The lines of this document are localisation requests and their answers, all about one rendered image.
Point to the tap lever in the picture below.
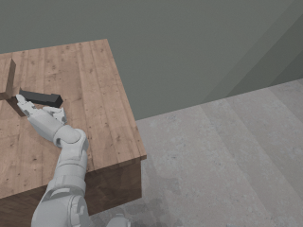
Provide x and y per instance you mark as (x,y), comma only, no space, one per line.
(52,100)

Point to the robot left forearm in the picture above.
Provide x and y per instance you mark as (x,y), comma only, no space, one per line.
(69,174)

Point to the counter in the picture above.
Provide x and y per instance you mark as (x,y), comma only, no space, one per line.
(94,100)

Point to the robot left hand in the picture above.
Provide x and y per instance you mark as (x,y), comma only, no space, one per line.
(46,121)

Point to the left robot thigh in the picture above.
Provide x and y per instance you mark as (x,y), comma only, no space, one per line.
(119,222)

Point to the robot left upper arm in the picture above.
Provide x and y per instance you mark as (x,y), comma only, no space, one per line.
(68,211)

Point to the left robot shin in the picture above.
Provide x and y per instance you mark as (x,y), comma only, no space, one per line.
(119,216)

